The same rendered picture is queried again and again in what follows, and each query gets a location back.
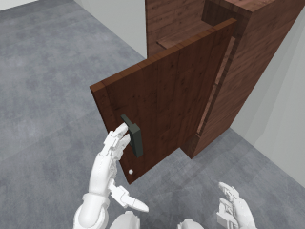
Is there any robot right hand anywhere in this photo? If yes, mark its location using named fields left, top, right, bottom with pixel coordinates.
left=216, top=182, right=255, bottom=229

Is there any robot left thigh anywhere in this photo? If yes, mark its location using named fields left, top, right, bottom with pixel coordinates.
left=110, top=214, right=140, bottom=229

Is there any handle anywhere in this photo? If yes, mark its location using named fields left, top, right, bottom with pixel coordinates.
left=120, top=114, right=143, bottom=158

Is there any cupboard door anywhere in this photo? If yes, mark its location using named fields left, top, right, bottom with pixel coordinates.
left=90, top=18, right=237, bottom=185

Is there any left robot shin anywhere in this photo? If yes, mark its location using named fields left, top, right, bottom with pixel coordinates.
left=125, top=211, right=134, bottom=215

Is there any robot left hand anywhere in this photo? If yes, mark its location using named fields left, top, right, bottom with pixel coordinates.
left=88, top=122, right=149, bottom=213

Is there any robot left forearm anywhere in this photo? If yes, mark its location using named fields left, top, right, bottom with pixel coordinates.
left=72, top=193, right=110, bottom=229

